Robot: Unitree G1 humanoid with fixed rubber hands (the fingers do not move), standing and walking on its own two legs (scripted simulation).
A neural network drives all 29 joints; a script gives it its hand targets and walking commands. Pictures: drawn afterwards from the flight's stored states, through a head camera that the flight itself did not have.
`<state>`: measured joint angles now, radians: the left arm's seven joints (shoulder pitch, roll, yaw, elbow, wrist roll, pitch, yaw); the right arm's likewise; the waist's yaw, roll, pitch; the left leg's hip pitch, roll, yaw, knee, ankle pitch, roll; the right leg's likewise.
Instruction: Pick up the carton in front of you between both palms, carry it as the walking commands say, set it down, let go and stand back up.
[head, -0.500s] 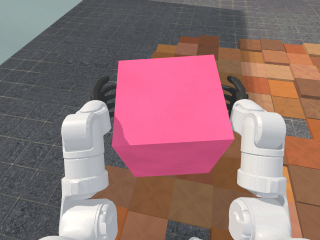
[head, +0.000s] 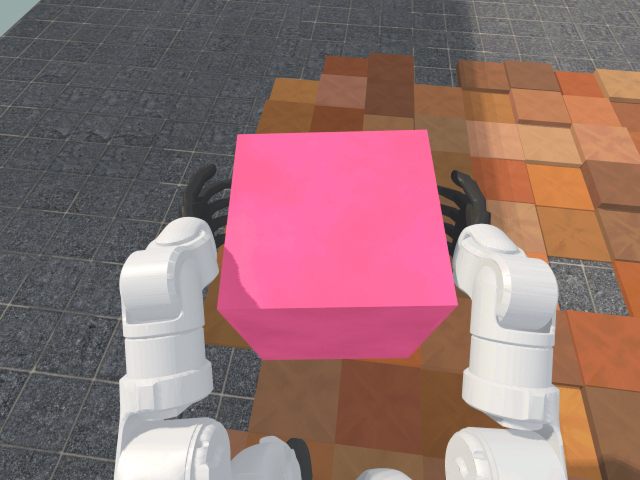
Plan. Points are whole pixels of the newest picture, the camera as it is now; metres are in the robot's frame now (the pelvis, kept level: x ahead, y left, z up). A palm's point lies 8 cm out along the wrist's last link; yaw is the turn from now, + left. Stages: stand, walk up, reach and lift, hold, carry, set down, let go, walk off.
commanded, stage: carry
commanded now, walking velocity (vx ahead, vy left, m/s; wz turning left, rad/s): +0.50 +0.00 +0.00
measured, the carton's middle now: (333, 260) +0.36 -0.02 +0.04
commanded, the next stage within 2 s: none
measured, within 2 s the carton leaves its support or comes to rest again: neither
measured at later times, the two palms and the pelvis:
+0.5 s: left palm (233, 60) +0.59 +0.11 +0.18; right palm (459, 57) +0.60 -0.19 +0.17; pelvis +0.23 -0.05 +0.02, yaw +2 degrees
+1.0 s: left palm (198, 110) +0.54 +0.15 +0.14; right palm (425, 102) +0.55 -0.15 +0.14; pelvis +0.21 -0.02 +0.02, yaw +2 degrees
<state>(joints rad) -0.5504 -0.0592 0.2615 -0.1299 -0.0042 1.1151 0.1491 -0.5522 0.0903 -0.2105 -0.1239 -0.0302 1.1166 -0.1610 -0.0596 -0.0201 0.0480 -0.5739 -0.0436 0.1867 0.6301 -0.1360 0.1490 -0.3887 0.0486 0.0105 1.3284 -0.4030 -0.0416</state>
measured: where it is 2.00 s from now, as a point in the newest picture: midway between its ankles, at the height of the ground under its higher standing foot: (331, 458)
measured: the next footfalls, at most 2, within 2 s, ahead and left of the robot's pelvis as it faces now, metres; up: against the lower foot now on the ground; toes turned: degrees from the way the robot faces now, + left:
right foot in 0.32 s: +0.33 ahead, -0.12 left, -0.01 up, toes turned -5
